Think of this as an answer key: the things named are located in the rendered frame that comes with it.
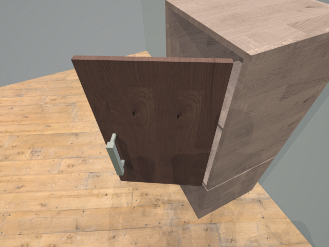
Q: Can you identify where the cupboard door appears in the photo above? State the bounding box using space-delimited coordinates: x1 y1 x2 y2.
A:
71 56 233 186

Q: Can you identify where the handle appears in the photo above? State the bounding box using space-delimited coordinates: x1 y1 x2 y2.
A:
106 133 125 175

